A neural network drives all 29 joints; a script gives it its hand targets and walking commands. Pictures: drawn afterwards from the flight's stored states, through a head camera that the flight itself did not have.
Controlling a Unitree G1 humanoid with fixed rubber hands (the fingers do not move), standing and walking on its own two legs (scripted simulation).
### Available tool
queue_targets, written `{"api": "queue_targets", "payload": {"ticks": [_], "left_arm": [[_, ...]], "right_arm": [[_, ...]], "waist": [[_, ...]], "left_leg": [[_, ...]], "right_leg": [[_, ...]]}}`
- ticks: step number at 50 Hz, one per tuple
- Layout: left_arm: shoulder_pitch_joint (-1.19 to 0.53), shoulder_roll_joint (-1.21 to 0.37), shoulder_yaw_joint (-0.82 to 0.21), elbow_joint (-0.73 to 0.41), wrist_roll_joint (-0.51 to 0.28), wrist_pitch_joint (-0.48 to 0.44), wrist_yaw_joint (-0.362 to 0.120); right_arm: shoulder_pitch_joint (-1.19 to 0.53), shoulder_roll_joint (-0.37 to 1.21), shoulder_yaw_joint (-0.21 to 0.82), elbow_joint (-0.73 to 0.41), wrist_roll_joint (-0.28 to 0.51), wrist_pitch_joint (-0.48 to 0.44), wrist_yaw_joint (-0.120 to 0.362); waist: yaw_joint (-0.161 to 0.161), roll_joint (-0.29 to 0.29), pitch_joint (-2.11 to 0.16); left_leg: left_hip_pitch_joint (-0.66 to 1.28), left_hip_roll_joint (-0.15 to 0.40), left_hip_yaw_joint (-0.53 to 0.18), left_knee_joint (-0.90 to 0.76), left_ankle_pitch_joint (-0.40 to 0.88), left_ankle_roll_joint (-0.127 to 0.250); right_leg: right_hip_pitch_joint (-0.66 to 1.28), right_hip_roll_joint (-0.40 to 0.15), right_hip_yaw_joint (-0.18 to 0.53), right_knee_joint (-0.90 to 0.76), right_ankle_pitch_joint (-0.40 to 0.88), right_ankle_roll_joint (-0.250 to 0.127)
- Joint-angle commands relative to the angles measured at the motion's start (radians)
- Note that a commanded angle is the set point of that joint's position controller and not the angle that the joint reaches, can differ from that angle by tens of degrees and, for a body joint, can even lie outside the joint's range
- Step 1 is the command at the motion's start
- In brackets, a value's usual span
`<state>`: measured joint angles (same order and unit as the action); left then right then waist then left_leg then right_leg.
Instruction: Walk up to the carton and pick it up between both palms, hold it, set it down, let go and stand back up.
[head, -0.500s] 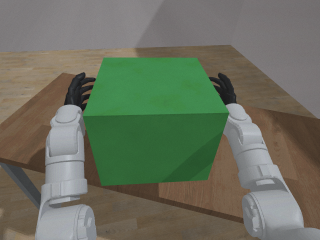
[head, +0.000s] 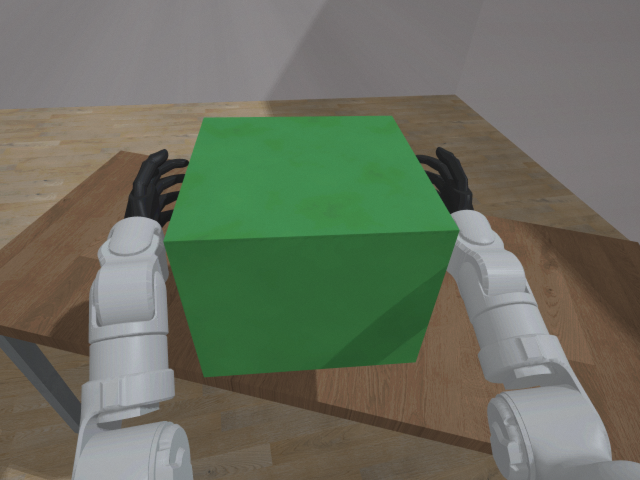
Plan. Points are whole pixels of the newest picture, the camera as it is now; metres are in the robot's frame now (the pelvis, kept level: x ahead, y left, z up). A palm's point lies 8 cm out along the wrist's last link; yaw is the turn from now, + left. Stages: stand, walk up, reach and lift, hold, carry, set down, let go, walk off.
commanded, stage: hold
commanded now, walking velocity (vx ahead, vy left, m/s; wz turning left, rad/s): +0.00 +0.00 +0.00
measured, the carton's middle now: (305, 235) +0.39 +0.00 +0.12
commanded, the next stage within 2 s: none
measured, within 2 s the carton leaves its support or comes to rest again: neither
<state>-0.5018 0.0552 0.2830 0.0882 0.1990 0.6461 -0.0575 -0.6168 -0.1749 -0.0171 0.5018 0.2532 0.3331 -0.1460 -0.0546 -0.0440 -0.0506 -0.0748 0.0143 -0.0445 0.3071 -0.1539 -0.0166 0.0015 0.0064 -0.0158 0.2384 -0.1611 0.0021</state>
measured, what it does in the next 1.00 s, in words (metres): stands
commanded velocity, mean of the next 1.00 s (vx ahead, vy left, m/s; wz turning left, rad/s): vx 0.00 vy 0.00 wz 0.00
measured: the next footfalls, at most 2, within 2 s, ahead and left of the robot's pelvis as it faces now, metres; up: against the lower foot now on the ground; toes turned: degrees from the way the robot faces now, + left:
none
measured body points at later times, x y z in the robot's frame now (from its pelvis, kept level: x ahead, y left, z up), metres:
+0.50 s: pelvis +0.00 +0.00 +0.00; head -0.06 +0.02 +0.45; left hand +0.36 +0.19 +0.19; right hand +0.37 -0.18 +0.19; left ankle +0.01 +0.13 -0.75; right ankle -0.01 -0.12 -0.75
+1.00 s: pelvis -0.01 +0.00 +0.00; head -0.06 +0.02 +0.45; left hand +0.36 +0.19 +0.19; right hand +0.37 -0.18 +0.19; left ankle +0.01 +0.13 -0.75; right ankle -0.01 -0.12 -0.75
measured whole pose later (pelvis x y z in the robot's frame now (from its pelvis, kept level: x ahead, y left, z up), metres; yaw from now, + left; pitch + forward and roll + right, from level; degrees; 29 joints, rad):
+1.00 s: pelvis -0.01 +0.00 +0.00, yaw +0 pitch -3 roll -1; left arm -0.54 0.06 0.29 0.17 0.18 0.62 -0.04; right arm -0.64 -0.16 -0.06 0.52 0.21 0.35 -0.13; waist -0.05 -0.04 -0.08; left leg -0.11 0.01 -0.04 0.30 -0.14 -0.01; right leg -0.04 0.00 -0.01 0.25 -0.15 0.01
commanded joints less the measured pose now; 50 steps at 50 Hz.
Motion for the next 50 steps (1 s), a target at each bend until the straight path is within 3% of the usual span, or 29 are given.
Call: {"api": "queue_targets", "payload": {"ticks": [1, 8, 17, 18, 19, 21, 22, 23, 25, 27, 29, 31, 32, 34, 36, 39, 40, 41, 43, 45, 47, 49, 50], "left_arm": [[-0.594, -0.531, -0.488, -0.112, -0.123, -0.047, -0.124], [-0.661, -0.563, -0.534, -0.12, -0.165, -0.07, -0.105], [-0.629, -0.533, -0.438, -0.006, -0.106, -0.054, -0.127], [-0.649, -0.547, -0.475, -0.07, -0.145, -0.062, -0.131], [-0.657, -0.555, -0.505, -0.096, -0.164, -0.069, -0.133], [-0.636, -0.554, -0.508, -0.09, -0.171, -0.075, -0.139], [-0.651, -0.547, -0.515, -0.084, -0.166, -0.081, -0.139], [-0.628, -0.54, -0.496, -0.056, -0.153, -0.077, -0.139], [-0.646, -0.555, -0.521, -0.081, -0.167, -0.079, -0.135], [-0.645, -0.533, -0.481, -0.043, -0.129, -0.065, -0.131], [-0.643, -0.567, -0.515, -0.108, -0.138, -0.058, -0.123], [-0.653, -0.553, -0.479, -0.048, -0.115, -0.048, -0.12], [-0.673, -0.561, -0.482, -0.052, -0.116, -0.048, -0.118], [-0.668, -0.561, -0.47, 0.001, -0.101, -0.041, -0.112], [-0.677, -0.584, -0.497, -0.042, -0.118, -0.046, -0.102], [-0.673, -0.585, -0.519, -0.074, -0.148, -0.06, -0.091], [-0.665, -0.596, -0.548, -0.118, -0.176, -0.07, -0.087], [-0.642, -0.593, -0.555, -0.09, -0.175, -0.068, -0.083], [-0.648, -0.591, -0.545, -0.065, -0.177, -0.074, -0.083], [-0.651, -0.578, -0.528, -0.054, -0.174, -0.076, -0.089], [-0.658, -0.553, -0.468, 0.002, -0.131, -0.061, -0.102], [-0.686, -0.539, -0.446, 0.01, -0.121, -0.061, -0.119], [-0.686, -0.559, -0.467, -0.046, -0.133, -0.066, -0.12]], "right_arm": [[-0.694, 0.598, 0.367, -0.28, 0.075, -0.041, 0.114], [-0.752, 0.63, 0.375, -0.332, 0.079, -0.06, 0.117], [-0.737, 0.615, 0.325, -0.201, 0.031, -0.05, 0.123], [-0.739, 0.654, 0.344, -0.278, 0.038, -0.057, 0.112], [-0.725, 0.657, 0.359, -0.3, 0.05, -0.055, 0.099], [-0.746, 0.664, 0.397, -0.372, 0.078, -0.053, 0.077], [-0.733, 0.654, 0.391, -0.354, 0.081, -0.046, 0.074], [-0.745, 0.651, 0.396, -0.365, 0.082, -0.044, 0.073], [-0.751, 0.646, 0.383, -0.385, 0.078, -0.046, 0.078], [-0.718, 0.619, 0.347, -0.292, 0.05, -0.03, 0.092], [-0.698, 0.624, 0.352, -0.299, 0.061, -0.036, 0.108], [-0.692, 0.598, 0.317, -0.213, 0.044, -0.026, 0.12], [-0.741, 0.607, 0.319, -0.24, 0.048, -0.038, 0.128], [-0.767, 0.6, 0.298, -0.205, 0.033, -0.043, 0.137], [-0.782, 0.605, 0.31, -0.233, 0.045, -0.058, 0.144], [-0.791, 0.609, 0.343, -0.295, 0.071, -0.068, 0.14], [-0.771, 0.617, 0.36, -0.331, 0.085, -0.072, 0.137], [-0.778, 0.609, 0.372, -0.354, 0.092, -0.072, 0.131], [-0.784, 0.609, 0.352, -0.335, 0.065, -0.064, 0.13], [-0.777, 0.615, 0.344, -0.334, 0.052, -0.059, 0.133], [-0.76, 0.609, 0.309, -0.235, 0.025, -0.041, 0.135], [-0.74, 0.617, 0.296, -0.179, 0.0, -0.036, 0.131], [-0.724, 0.641, 0.319, -0.209, 0.021, -0.042, 0.129]], "waist": [[0.004, 0.056, -0.281], [0.002, 0.065, -0.363], [0.017, 0.032, -0.269], [-0.008, -0.004, -0.346], [-0.034, 0.014, -0.372], [-0.029, 0.001, -0.404], [-0.045, 0.02, -0.37], [-0.023, 0.018, -0.355], [-0.031, 0.046, -0.373], [-0.02, 0.058, -0.25], [-0.021, 0.091, -0.292], [-0.023, 0.103, -0.215], [-0.002, 0.098, -0.239], [0.005, 0.107, -0.201], [0.001, 0.114, -0.276], [0.005, 0.09, -0.381], [-0.009, 0.086, -0.432], [-0.015, 0.092, -0.435], [-0.026, 0.058, -0.415], [-0.013, 0.028, -0.393], [-0.004, 0.014, -0.293], [-0.006, 0.007, -0.255], [-0.006, 0.014, -0.297]], "left_leg": [[0.145, -0.058, 0.051, -0.01, 0.286, -0.021], [0.165, -0.057, 0.045, 0.006, 0.28, -0.018], [0.105, -0.055, 0.061, -0.042, 0.157, 0.008], [0.138, -0.056, 0.056, -0.016, 0.212, 0.012], [0.167, -0.06, 0.049, 0.004, 0.266, -0.001], [0.169, -0.071, 0.045, 0.028, 0.322, -0.003], [0.156, -0.07, 0.039, 0.023, 0.304, -0.011], [0.141, -0.074, 0.047, 0.013, 0.285, -0.006], [0.134, -0.071, 0.042, 0.014, 0.296, -0.015], [0.11, -0.061, 0.047, -0.017, 0.219, -0.022], [0.131, -0.052, 0.043, -0.016, 0.256, -0.036], [0.112, -0.045, 0.044, -0.035, 0.185, -0.032], [0.1, -0.043, 0.043, -0.041, 0.159, -0.024], [0.095, -0.043, 0.051, -0.043, 0.146, -0.018], [0.132, -0.037, 0.048, -0.032, 0.18, -0.022], [0.184, -0.044, 0.04, 0.014, 0.291, -0.026], [0.198, -0.047, 0.038, 0.03, 0.334, -0.032], [0.209, -0.05, 0.037, 0.038, 0.347, -0.033], [0.187, -0.045, 0.034, 0.024, 0.28, -0.024], [0.15, -0.047, 0.039, 0.004, 0.236, -0.008], [0.116, -0.044, 0.046, -0.034, 0.139, 0.008], [0.09, -0.048, 0.051, -0.05, 0.09, 0.019], [0.099, -0.046, 0.048, -0.042, 0.154, 0.012]], "right_leg": [[0.003, 0.049, -0.032, -0.019, 0.187, 0.026], [-0.026, 0.051, -0.034, -0.014, 0.186, 0.027], [-0.015, 0.037, -0.026, -0.032, 0.088, 0.028], [0.031, 0.037, -0.024, -0.012, 0.202, 0.045], [0.056, 0.04, -0.02, 0.002, 0.293, 0.051], [0.095, 0.042, -0.019, 0.016, 0.387, 0.067], [0.088, 0.039, -0.018, 0.017, 0.374, 0.065], [0.078, 0.037, -0.021, 0.007, 0.344, 0.066], [0.068, 0.041, -0.025, 0.012, 0.328, 0.053], [0.014, 0.04, -0.035, -0.011, 0.196, 0.038], [0.005, 0.046, -0.04, -0.009, 0.184, 0.023], [-0.031, 0.038, -0.038, -0.02, 0.101, 0.016], [-0.033, 0.042, -0.043, -0.017, 0.07, 0.015], [-0.061, 0.038, -0.039, -0.023, 0.051, 0.013], [-0.051, 0.046, -0.043, -0.011, 0.076, 0.008], [-0.036, 0.052, -0.041, 0.0, 0.166, 0.016], [-0.026, 0.053, -0.038, 0.006, 0.221, 0.022], [-0.023, 0.056, -0.036, 0.003, 0.233, 0.021], [-0.032, 0.058, -0.037, -0.005, 0.172, 0.019], [-0.037, 0.054, -0.032, -0.01, 0.145, 0.025], [-0.045, 0.046, -0.03, -0.024, 0.077, 0.025], [-0.029, 0.036, -0.024, -0.019, 0.085, 0.033], [-0.004, 0.038, -0.025, -0.006, 0.153, 0.035]]}}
